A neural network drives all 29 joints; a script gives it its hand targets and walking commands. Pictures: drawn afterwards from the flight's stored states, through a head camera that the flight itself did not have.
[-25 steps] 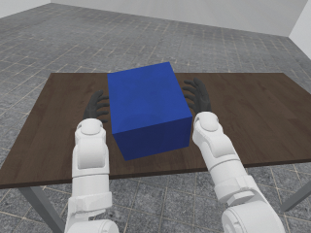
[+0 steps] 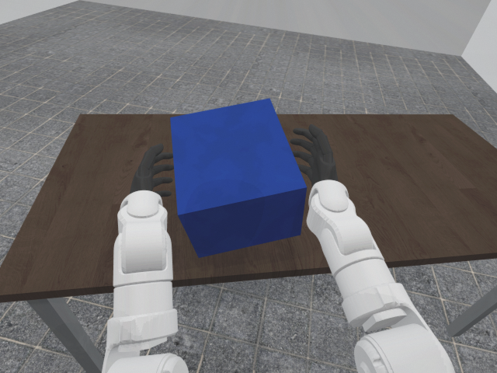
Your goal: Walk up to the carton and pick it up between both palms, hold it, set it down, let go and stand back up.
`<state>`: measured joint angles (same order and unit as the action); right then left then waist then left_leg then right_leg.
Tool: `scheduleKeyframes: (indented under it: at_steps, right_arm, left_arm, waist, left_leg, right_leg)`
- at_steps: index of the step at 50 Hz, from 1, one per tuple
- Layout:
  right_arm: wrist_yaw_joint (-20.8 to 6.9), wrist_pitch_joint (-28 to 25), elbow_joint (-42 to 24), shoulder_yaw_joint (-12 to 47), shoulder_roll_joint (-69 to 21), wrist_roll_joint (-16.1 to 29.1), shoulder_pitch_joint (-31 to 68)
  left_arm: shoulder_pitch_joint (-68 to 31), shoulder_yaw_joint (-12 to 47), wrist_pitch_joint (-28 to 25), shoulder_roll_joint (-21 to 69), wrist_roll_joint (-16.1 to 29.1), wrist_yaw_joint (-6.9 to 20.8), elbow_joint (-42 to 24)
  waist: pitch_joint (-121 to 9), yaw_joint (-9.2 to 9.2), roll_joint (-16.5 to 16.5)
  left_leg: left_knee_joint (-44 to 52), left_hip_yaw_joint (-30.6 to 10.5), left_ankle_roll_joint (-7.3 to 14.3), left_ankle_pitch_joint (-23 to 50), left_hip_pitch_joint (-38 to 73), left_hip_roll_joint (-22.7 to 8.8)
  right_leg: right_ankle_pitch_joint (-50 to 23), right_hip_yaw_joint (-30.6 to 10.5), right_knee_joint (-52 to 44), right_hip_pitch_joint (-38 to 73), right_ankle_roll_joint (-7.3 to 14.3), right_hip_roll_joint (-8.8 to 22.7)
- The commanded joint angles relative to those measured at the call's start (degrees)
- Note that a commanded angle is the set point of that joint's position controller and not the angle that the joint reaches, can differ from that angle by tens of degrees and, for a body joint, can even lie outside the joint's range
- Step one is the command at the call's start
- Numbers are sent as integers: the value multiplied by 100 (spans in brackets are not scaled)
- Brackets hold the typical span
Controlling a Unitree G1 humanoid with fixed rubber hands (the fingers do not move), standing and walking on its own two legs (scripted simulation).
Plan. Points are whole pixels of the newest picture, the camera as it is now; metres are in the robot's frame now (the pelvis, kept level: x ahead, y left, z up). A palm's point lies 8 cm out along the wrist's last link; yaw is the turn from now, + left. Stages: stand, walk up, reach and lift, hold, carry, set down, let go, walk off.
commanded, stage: hold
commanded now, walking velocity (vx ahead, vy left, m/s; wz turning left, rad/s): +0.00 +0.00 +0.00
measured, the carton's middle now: (235, 176) +0.43 +0.01 +0.12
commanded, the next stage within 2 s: none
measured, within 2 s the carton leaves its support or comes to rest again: neither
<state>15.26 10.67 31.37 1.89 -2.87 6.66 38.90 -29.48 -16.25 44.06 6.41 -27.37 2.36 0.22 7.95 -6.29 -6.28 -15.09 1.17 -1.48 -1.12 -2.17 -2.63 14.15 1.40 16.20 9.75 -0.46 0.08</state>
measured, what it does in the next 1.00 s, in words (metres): stands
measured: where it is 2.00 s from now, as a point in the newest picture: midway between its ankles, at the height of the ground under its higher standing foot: outside the picture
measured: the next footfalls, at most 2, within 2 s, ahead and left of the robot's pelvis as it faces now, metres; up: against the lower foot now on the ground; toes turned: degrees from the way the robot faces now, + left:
none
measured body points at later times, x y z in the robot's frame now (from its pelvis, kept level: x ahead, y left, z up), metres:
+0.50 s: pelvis +0.00 +0.00 +0.00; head -0.03 +0.04 +0.45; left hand +0.37 +0.15 +0.15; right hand +0.38 -0.12 +0.18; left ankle +0.10 +0.14 -0.74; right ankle -0.04 -0.12 -0.74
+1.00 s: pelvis +0.00 +0.00 +0.00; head -0.03 +0.04 +0.45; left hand +0.37 +0.15 +0.15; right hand +0.38 -0.12 +0.18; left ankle +0.10 +0.14 -0.74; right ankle -0.04 -0.12 -0.74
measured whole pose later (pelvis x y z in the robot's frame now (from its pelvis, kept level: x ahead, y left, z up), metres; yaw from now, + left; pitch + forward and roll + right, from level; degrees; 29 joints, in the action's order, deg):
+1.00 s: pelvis +0.00 +0.00 +0.00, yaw +0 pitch -12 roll +0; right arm 15.1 10.6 31.9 1.5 -2.9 6.3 39.3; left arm -29.9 -16.4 44.1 6.5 -27.8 2.6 0.9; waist 8.1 -6.1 -6.2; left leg -15.0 1.3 -1.4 -1.1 -1.8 -2.7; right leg 14.1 1.4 16.2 10.0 -0.4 0.1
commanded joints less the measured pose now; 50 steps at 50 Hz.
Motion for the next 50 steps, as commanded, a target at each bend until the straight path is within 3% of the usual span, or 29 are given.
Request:
scheduleKeyframes:
  at_steps: [1,5,9,18,22,32,36,50]
  right_arm:
    - [-837,-319,-1529,1591,-2260,171,3402]
    - [-850,-331,-1512,1564,-2289,197,3381]
    - [-846,-345,-1607,1549,-2264,144,3482]
    - [-868,-331,-1362,1514,-2241,141,3409]
    - [-886,-308,-1141,1350,-2206,42,3457]
    - [-885,-404,-1427,1480,-2180,150,3453]
    - [-866,-376,-1520,1585,-2245,192,3457]
    - [-826,-351,-1545,1615,-2283,170,3423]
  left_arm:
    - [-3939,2542,-714,2188,1020,905,-922]
    - [-4034,2648,-730,2266,1052,904,-1087]
    - [-3924,2522,-694,2208,987,925,-892]
    - [-3996,2516,-700,2204,973,907,-896]
    - [-4044,2385,-675,2214,896,914,-648]
    - [-3957,2564,-735,2232,993,882,-943]
    - [-3982,2581,-738,2193,1029,883,-1025]
    - [-3969,2555,-710,2208,1043,920,-991]
  waist:
    - [-2480,-79,590]
    - [-2524,-113,769]
    - [-2485,-68,598]
    - [-2469,-59,710]
    - [-2259,-70,671]
    - [-2586,-93,749]
    - [-2551,-24,681]
    - [-2515,-61,591]
  left_leg:
    - [-324,354,162,758,2782,311]
    - [-330,364,106,829,2809,298]
    - [-285,380,173,650,2713,305]
    - [-286,394,157,678,2762,298]
    - [-184,412,183,334,2699,286]
    - [-377,386,98,929,2905,281]
    - [-350,384,130,837,2778,289]
    - [-316,399,163,737,2770,317]
  right_leg:
    - [-1330,649,-437,-1626,-375,-266]
    - [-1345,657,-431,-1587,-360,-272]
    - [-1255,665,-454,-1560,-378,-261]
    - [-1205,672,-471,-1624,-359,-264]
    - [-883,686,-520,-1725,-330,-238]
    - [-1289,708,-454,-1656,-344,-293]
    - [-1311,658,-421,-1566,-359,-285]
    - [-1410,652,-426,-1575,-379,-259]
